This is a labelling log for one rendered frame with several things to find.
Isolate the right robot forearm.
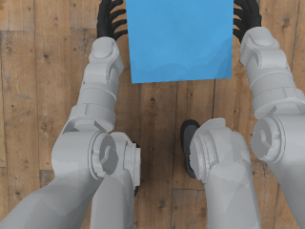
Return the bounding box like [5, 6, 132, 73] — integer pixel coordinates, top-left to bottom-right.
[239, 27, 305, 119]

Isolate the carton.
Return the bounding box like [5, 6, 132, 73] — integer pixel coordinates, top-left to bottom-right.
[125, 0, 234, 84]

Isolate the right robot hand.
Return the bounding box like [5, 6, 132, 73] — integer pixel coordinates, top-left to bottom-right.
[233, 0, 262, 44]

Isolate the robot left upper arm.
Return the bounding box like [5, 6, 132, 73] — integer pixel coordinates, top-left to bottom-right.
[0, 130, 118, 229]

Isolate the left robot hand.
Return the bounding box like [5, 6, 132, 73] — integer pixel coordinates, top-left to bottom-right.
[96, 0, 128, 42]

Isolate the robot left shin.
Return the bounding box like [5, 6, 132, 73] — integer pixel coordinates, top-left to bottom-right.
[111, 132, 136, 189]

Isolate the left robot thigh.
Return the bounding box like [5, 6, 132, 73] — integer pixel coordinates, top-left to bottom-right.
[90, 140, 141, 229]

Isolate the left robot forearm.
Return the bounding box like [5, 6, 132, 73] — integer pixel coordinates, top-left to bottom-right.
[51, 36, 124, 164]

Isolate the robot right upper arm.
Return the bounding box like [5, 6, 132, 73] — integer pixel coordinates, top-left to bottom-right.
[250, 114, 305, 229]

